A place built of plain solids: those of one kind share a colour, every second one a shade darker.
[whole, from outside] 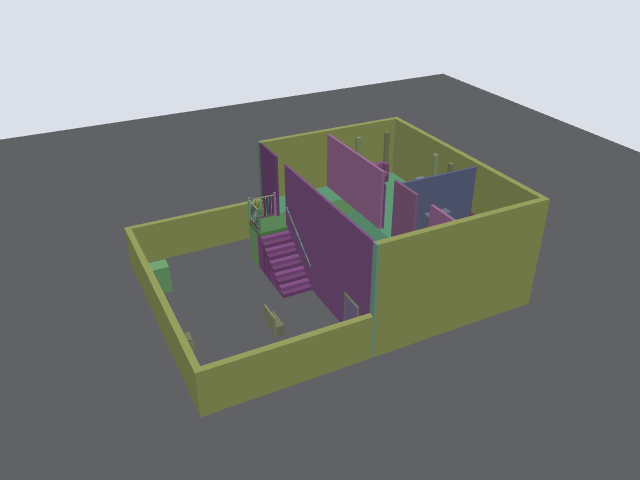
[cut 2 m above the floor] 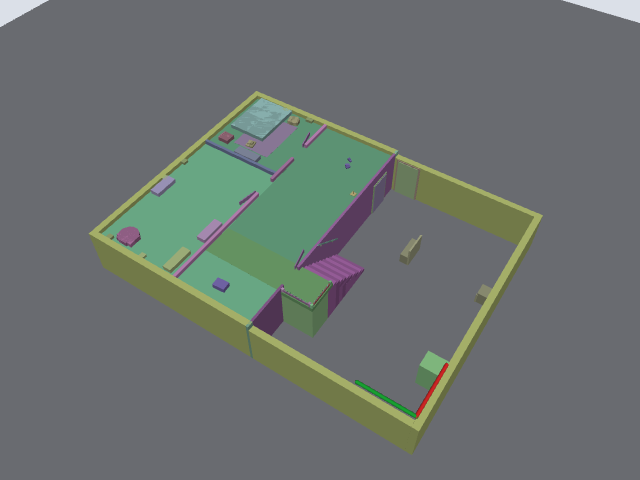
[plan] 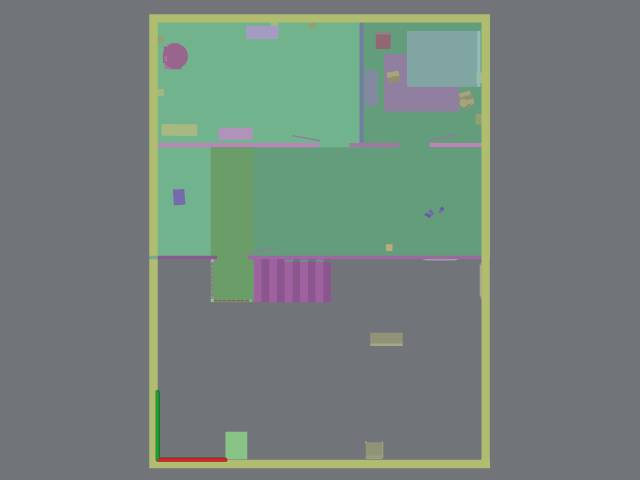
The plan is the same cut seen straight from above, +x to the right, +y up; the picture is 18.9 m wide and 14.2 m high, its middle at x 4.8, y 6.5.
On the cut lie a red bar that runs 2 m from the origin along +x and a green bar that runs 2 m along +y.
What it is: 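A house over a walled back yard; in the yard at the foot of the outdoor stair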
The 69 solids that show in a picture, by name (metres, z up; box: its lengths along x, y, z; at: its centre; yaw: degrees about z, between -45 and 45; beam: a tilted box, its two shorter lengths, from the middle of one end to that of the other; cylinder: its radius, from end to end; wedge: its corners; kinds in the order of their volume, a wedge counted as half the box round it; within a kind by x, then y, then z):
{
 "wall_1": {"box": [0.25, 5.93, 1.85], "at": [-0.12, 2.97, 0.88]},
 "wall_2": {"box": [0.25, 7.25, 4.64], "at": [-0.12, 9.56, 2.27]},
 "wall_3": {"box": [10.08, 0.25, 1.85], "at": [4.79, -0.12, 0.88]},
 "wall_4": {"box": [10.08, 0.25, 4.64], "at": [4.79, 13.06, 2.27]},
 "wall_5": {"box": [0.25, 5.93, 1.85], "at": [9.7, 2.97, 0.88]},
 "wall_6": {"box": [0.25, 7.25, 4.64], "at": [9.7, 9.56, 2.27]},
 "upper_floor_1": {"box": [1.7, 3.23, 0.18], "at": [0.73, 7.65, 1.74]},
 "upper_floor_2": {"box": [6.16, 3.81, 0.18], "at": [2.96, 11.15, 1.74]},
 "upper_floor_3": {"box": [6.87, 3.23, 0.18], "at": [6.27, 7.65, 1.74]},
 "upper_floor_4": {"box": [3.68, 3.81, 0.18], "at": [7.86, 11.15, 1.74]},
 "step_1": {"box": [0.53, 1.27, 1.71], "at": [2.81, 5.3, 0.81]},
 "step_2": {"box": [0.69, 1.27, 1.54], "at": [2.96, 5.3, 0.72]},
 "step_3": {"box": [0.69, 1.27, 1.38], "at": [3.18, 5.3, 0.64]},
 "step_4": {"box": [0.69, 1.27, 1.21], "at": [3.41, 5.3, 0.56]},
 "step_5": {"box": [0.69, 1.27, 1.05], "at": [3.64, 5.3, 0.47]},
 "step_6": {"box": [0.69, 1.27, 0.88], "at": [3.87, 5.3, 0.39]},
 "step_7": {"box": [0.69, 1.27, 0.71], "at": [4.1, 5.3, 0.31]},
 "step_8": {"box": [0.69, 1.27, 0.55], "at": [4.33, 5.3, 0.22]},
 "step_9": {"box": [0.69, 1.27, 0.38], "at": [4.56, 5.3, 0.14]},
 "step_10": {"box": [0.69, 1.27, 0.22], "at": [4.78, 5.3, 0.06]},
 "bedstead_bedroom_bed_1": {"box": [1.03, 1.65, 0.6], "at": [7.89, 11.86, 2.08]},
 "bedstead_bedroom_bed_2": {"box": [1.73, 1.65, 0.55], "at": [8.24, 11.86, 2.05]},
 "bedstead_bedroom_bed_3": {"box": [1.7, 1.6, 0.65], "at": [8.25, 11.86, 2.1]},
 "bedstead_bedroom_bed_4": {"box": [2.08, 1.65, 0.49], "at": [8.41, 11.86, 2.02]},
 "bedstead_bedroom_bed_5": {"box": [1.05, 1.65, 0.6], "at": [8.93, 11.86, 2.08]},
 "bedstead_bedroom_bed_6": {"box": [0.35, 0.55, 0.75], "at": [9.25, 11.46, 2.15]},
 "bedstead_bedroom_bed_7": {"box": [0.1, 1.65, 1.11], "at": [9.5, 11.86, 2.33]},
 "stair_wall_1": {"box": [1.75, 0.1, 4.64], "at": [0.88, 5.98, 2.27]},
 "stair_wall_2": {"box": [6.92, 0.1, 4.64], "at": [6.11, 5.98, 2.27]},
 "head_base_1": {"box": [1.28, 1.27, 1.78], "at": [2.2, 5.3, 0.84]},
 "upper_partition_1": {"box": [4.77, 0.12, 2.67], "at": [2.39, 9.31, 3.11]},
 "upper_partition_2": {"box": [1.47, 0.12, 2.67], "at": [6.4, 9.31, 3.11]},
 "upper_partition_3": {"box": [1.54, 0.12, 2.67], "at": [8.81, 9.31, 3.11]},
 "upper_split_wall_1": {"box": [0.12, 3.56, 2.67], "at": [6.03, 11.15, 3.11]},
 "upper_floor_head_1": {"box": [1.28, 4.6, 0.18], "at": [2.2, 6.96, 1.74]},
 "slotfit_study_storage_1": {"box": [1.01, 0.36, 1.94], "at": [2.3, 9.64, 2.75]},
 "bin_1": {"box": [0.65, 0.82, 1.24], "at": [2.33, 0.42, 0.57]},
 "slotfit_bedroom_storage_1": {"box": [0.38, 1.07, 1.15], "at": [6.31, 11.0, 2.35]},
 "curtains_1": {"box": [0.19, 0.21, 2.15], "at": [0.09, 10.86, 2.96]},
 "curtains_2": {"box": [0.19, 0.21, 2.15], "at": [0.09, 12.46, 2.96]},
 "curtains_3": {"box": [0.22, 0.18, 2.17], "at": [3.46, 12.84, 2.97]},
 "curtains_4": {"box": [0.22, 0.18, 2.17], "at": [4.58, 12.84, 2.97]},
 "curtains_5": {"box": [0.18, 0.32, 2.19], "at": [9.49, 10.07, 2.98]},
 "bench_1": {"box": [0.5, 0.45, 0.56], "at": [6.4, 0.29, 0.23]},
 "bench_2": {"box": [0.97, 0.07, 0.9], "at": [6.77, 3.4, 0.4]},
 "bench_3": {"box": [0.97, 0.39, 0.48], "at": [6.77, 3.56, 0.19]},
 "slotfit_study_wall_table_1": {"box": [0.97, 0.4, 0.9], "at": [3.1, 12.64, 2.23]},
 "clutter_study_1": {"box": [1.06, 0.35, 0.78], "at": [0.64, 9.75, 2.17], "yaw": -0.3},
 "slotfit_study_seat_1": {"box": [0.23, 0.17, 0.85], "at": [0.31, 11.64, 2.2]},
 "slotfit_study_seat_2": {"box": [0.25, 0.22, 0.85], "at": [0.5, 12.21, 2.2]},
 "slotfit_study_seat_3": {"cylinder": 0.37, "from": [0.52, 11.94, 1.78], "to": [0.52, 11.94, 2.19]},
 "back_wall_end_1": {"box": [0.25, 0.1, 4.64], "at": [-0.12, 5.98, 2.27]},
 "back_wall_end_2": {"box": [0.25, 0.1, 4.64], "at": [9.7, 5.98, 2.27]},
 "laid_rug_rug_bedroom_1": {"box": [2.23, 1.7, 0.05], "at": [7.8, 11.15, 1.8]},
 "doorleaf_door_1": {"box": [0.83, 0.036, 2.07], "at": [3.01, 6.17, 2.81], "yaw": 12.5},
 "doorleaf_door_2": {"box": [0.84, 0.039, 2.08], "at": [4.4, 9.51, 2.82], "yaw": -10.3},
 "slotfit_bedroom_seat_1": {"box": [0.45, 0.41, 0.52], "at": [6.67, 12.35, 2.04]},
 "yard_gate_leaf_1": {"box": [0.05, 0.92, 1.75], "at": [9.55, 5.3, 0.82]},
 "undercroft_leaf_1": {"box": [0.88, 0.05, 1.58], "at": [8.36, 5.91, 0.74]},
 "yard_gate_frame_1": {"box": [0.03, 1.06, 1.81], "at": [9.56, 5.3, 0.85]},
 "undercroft_frame_1": {"box": [1.02, 0.03, 1.64], "at": [8.36, 5.92, 0.77]},
 "clutter_clhall_1": {"box": [0.34, 0.47, 0.26], "at": [0.63, 7.77, 1.91], "yaw": 3.9},
 "headland_side_guard_newel_1": {"box": [0.09, 0.09, 1.15], "at": [1.61, 4.71, 2.35]},
 "headland_side_guard_newel_2": {"box": [0.09, 0.09, 1.15], "at": [2.74, 4.71, 2.35]},
 "headland_ahead_guard_newel_1": {"box": [0.09, 0.09, 1.15], "at": [1.62, 5.89, 2.35]},
 "clutter_bedroom_1": {"cylinder": 0.12, "from": [9.04, 10.55, 1.78], "to": [9.04, 10.55, 1.98]},
 "headland_side_guard_board_1": {"box": [1.13, 0.04, 0.15], "at": [2.18, 4.71, 1.85]},
 "headland_ahead_guard_board_1": {"box": [0.04, 1.09, 0.15], "at": [1.62, 5.34, 1.85]},
 "slotfit_hallpiece_corner_1": {"box": [0.2, 0.2, 0.07], "at": [6.85, 6.27, 1.81]}
}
